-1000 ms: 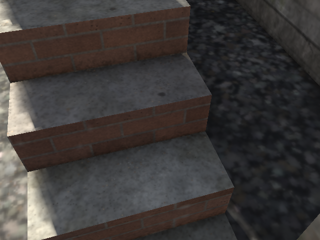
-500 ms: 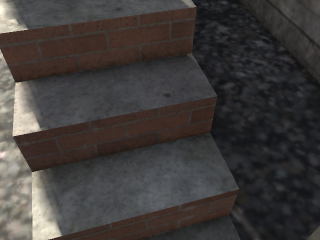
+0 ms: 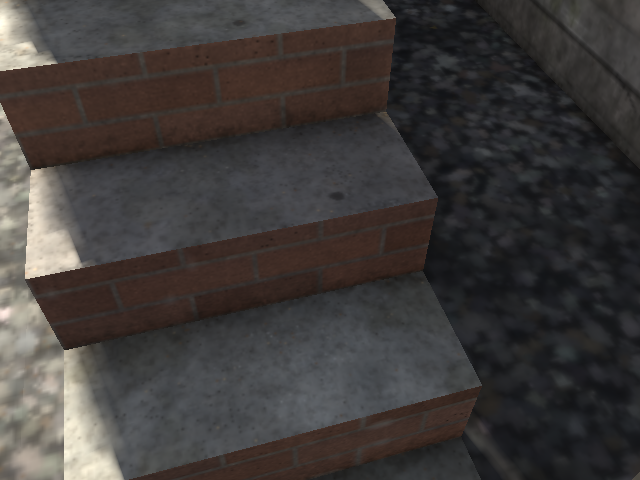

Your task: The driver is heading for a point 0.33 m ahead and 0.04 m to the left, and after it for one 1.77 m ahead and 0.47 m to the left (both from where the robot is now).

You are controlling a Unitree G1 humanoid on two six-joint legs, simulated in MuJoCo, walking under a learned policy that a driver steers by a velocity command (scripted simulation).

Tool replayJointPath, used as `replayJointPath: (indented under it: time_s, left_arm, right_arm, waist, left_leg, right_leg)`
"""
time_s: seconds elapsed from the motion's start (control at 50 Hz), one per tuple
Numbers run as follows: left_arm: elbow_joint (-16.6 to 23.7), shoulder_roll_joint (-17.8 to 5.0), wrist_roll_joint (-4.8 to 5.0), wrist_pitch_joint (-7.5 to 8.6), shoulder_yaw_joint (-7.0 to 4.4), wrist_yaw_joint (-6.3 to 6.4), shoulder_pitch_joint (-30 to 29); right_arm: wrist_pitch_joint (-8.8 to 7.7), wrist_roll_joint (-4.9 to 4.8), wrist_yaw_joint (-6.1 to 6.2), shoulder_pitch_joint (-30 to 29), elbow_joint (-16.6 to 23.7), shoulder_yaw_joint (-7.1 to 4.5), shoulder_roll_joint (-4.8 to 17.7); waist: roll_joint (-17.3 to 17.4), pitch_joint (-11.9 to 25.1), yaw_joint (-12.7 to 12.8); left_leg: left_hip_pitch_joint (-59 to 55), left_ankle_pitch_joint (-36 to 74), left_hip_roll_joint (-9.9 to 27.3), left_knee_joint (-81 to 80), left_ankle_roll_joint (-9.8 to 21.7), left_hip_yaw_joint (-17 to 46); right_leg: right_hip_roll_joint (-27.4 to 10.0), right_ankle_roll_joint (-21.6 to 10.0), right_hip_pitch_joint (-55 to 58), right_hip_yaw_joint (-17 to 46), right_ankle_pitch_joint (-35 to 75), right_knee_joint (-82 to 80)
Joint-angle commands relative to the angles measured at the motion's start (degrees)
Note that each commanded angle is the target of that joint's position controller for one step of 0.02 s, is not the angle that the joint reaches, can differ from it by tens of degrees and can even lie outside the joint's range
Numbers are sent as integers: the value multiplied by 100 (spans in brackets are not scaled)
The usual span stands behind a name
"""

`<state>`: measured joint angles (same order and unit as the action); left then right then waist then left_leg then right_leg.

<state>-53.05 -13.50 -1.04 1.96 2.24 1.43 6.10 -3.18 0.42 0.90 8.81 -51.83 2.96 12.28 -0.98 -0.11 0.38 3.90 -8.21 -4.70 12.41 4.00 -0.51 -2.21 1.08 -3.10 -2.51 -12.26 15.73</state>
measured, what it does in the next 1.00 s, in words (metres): stands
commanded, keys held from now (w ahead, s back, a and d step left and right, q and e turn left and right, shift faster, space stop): w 1.00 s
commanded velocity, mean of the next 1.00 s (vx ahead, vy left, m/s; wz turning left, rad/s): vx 0.50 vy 0.00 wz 0.00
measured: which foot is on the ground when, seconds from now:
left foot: down 0.00-1.00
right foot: down 0.00-1.00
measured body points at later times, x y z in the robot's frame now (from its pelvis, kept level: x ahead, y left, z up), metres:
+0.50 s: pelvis +0.00 +0.00 +0.00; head +0.00 +0.00 +0.45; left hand +0.13 +0.24 -0.12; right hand +0.14 -0.23 -0.12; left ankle -0.02 +0.08 -0.75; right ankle -0.04 -0.13 -0.75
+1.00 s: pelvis +0.00 +0.00 +0.00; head +0.00 +0.00 +0.45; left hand +0.13 +0.25 -0.12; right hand +0.12 -0.24 -0.12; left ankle -0.02 +0.08 -0.75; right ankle -0.04 -0.13 -0.75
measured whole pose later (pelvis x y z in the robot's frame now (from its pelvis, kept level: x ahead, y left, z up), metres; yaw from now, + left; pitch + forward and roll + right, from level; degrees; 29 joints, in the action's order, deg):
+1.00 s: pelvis +0.00 +0.00 +0.00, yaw +0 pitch +0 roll +0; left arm -52.9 -14.6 -1.2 2.2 2.6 1.0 6.5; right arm -3.2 0.4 0.7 8.0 -53.3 3.7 13.4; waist -1.0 -0.1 0.5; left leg 3.8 -7.5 -4.5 11.5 3.7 0.5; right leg -2.0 1.0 -2.6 -2.5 -11.3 14.2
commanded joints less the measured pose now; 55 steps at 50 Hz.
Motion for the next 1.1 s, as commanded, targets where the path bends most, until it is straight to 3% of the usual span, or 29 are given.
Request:
replayJointPath:
  time_s: [0.02, 0.28, 0.3, 0.38, 0.56, 0.58, 0.66, 1.1]
  left_arm:
    - [314, -584, 1, 71, -113, 14, -227]
    - [296, -643, -6, 83, -103, 3, -214]
    - [318, -570, -11, 93, -68, 23, -192]
    - [355, -633, -12, 97, -76, 48, -167]
    - [413, -642, -33, 106, -62, 27, -181]
    - [402, -714, -24, 100, -94, 4, -212]
    - [383, -670, -27, 102, -84, -30, -226]
    - [340, -734, -12, 89, -86, -19, -203]
  right_arm:
    - [-69, -3, 14, -177, 295, -114, 590]
    - [-63, -3, 11, -240, 222, -88, 646]
    - [-35, 72, 2, -433, 327, -48, 529]
    - [-20, 46, -1, -365, 304, -56, 604]
    - [-26, 50, -13, -460, 315, -41, 596]
    - [-55, -28, -7, -290, 214, -75, 710]
    - [-71, -4, -12, -383, 224, -60, 651]
    - [-66, -4, -2, -278, 161, -49, 733]
  waist:
    - [79, 303, 10]
    - [70, 296, 11]
    - [63, 220, 35]
    - [65, 416, 3]
    - [70, 325, 6]
    - [67, 403, -18]
    - [88, 217, 16]
    - [78, 299, 24]
  left_leg:
    - [-490, 1717, 1047, 28, -86, 842]
    - [-476, 1643, 1051, -4, -80, 844]
    - [-393, 1827, 1072, -38, -43, 826]
    - [-528, 1965, 1085, -27, -55, 815]
    - [-410, 1486, 1084, -130, -58, 831]
    - [-487, 1284, 1064, -102, -98, 854]
    - [-327, 1037, 1050, -137, -95, 879]
    - [-450, 1614, 1054, -44, -85, 920]
  right_leg:
    - [-582, -115, -330, 459, 1048, -184]
    - [-607, -126, -268, 473, 1139, -253]
    - [-624, -114, -250, 489, 1323, -384]
    - [-629, -100, -120, 479, 1451, -368]
    - [-630, -89, -169, 494, 1209, -477]
    - [-619, -99, -189, 488, 1038, -364]
    - [-615, -110, -316, 496, 894, -390]
    - [-614, -96, -247, 475, 1056, -296]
